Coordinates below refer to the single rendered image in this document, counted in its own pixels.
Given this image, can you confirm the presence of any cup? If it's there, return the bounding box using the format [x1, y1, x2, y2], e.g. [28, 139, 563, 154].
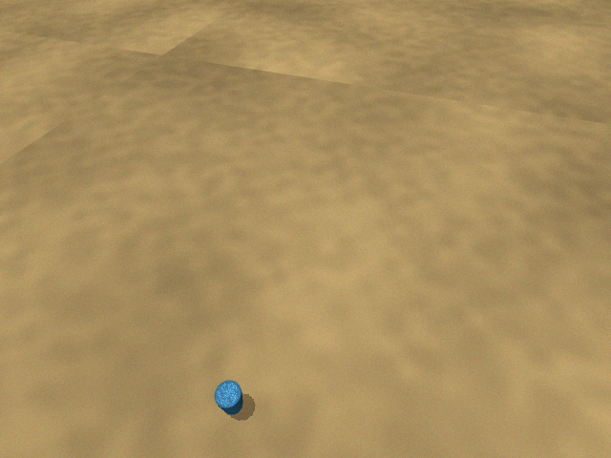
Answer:
[215, 380, 242, 415]

